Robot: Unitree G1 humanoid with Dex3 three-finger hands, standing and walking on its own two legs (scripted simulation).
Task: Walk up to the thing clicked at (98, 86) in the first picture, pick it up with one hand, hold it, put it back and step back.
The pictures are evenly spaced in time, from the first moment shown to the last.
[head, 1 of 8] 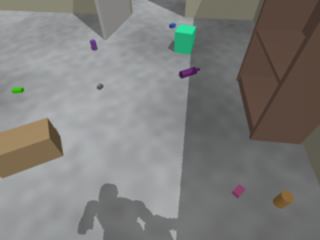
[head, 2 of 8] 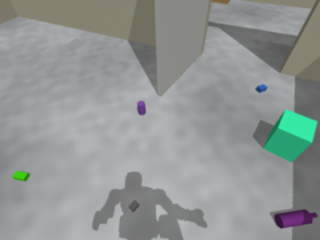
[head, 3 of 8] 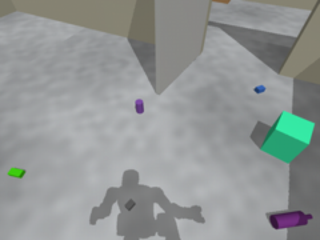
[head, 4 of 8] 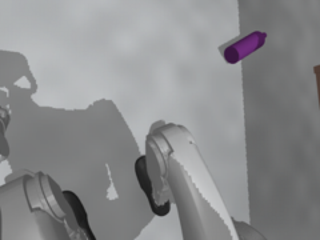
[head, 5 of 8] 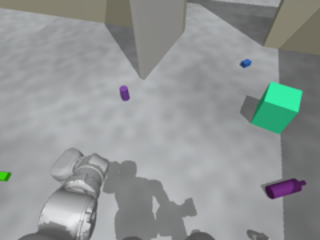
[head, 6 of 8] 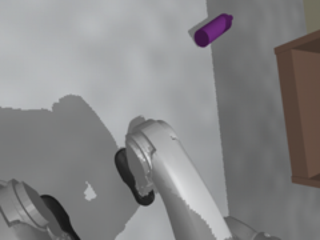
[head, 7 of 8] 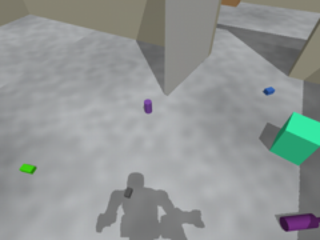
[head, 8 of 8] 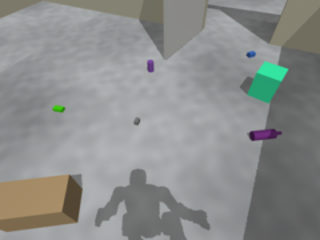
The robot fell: no
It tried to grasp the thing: yes
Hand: left
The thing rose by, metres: 0.66
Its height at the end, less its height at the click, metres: +0.00
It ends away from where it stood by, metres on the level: 0.09
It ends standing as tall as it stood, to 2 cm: yes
